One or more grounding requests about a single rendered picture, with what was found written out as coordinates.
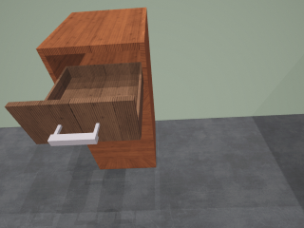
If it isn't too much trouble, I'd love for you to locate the cabinet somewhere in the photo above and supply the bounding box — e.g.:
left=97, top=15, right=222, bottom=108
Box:
left=36, top=7, right=157, bottom=170

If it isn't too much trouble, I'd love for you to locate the drawer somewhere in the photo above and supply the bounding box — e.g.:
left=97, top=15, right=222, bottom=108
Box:
left=5, top=62, right=143, bottom=144

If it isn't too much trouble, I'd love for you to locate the handle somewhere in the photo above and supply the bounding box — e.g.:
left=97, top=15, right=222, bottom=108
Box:
left=47, top=123, right=100, bottom=146

